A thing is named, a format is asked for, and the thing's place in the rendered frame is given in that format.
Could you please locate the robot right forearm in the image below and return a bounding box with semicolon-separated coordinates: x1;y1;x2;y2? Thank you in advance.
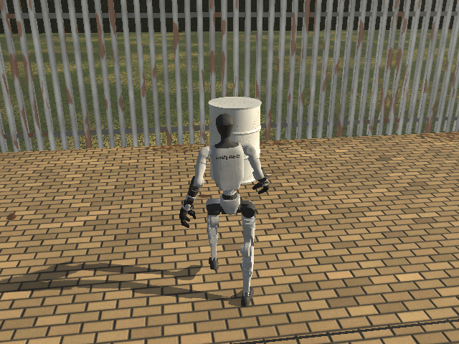
258;168;268;186

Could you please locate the robot left hand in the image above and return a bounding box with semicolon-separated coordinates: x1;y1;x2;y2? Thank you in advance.
179;208;196;228

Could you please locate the left robot upper arm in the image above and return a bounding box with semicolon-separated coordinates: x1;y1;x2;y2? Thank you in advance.
193;146;212;187

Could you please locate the robot right hand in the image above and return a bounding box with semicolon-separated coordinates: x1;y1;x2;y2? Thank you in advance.
252;182;269;194

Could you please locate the right robot upper arm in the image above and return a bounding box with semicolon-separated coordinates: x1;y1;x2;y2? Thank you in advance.
241;143;264;180

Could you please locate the left robot foot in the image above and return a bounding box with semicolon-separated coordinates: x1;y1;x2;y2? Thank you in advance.
209;257;219;270

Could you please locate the robot left forearm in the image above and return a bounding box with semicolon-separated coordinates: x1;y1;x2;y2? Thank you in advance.
182;176;199;211

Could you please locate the robot right shin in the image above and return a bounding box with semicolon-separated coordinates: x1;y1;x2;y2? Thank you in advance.
242;246;254;297

